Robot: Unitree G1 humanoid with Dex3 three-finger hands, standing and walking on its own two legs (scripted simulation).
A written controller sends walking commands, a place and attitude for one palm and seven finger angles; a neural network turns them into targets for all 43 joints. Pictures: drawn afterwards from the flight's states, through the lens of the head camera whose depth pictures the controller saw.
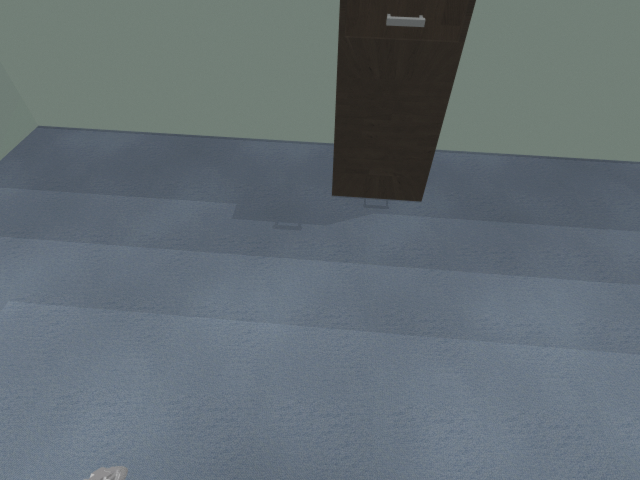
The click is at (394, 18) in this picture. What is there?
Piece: drawer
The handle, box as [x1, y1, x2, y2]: [386, 14, 424, 26]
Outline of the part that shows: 387,14 386,25 423,26 424,24 424,18 422,17 422,15 419,15 419,17 417,18 394,17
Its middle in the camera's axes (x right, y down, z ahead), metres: +0.27 -0.72 +1.26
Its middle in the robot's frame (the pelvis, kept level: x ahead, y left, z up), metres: +1.44 -0.21 +0.04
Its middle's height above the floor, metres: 0.81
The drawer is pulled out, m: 0.00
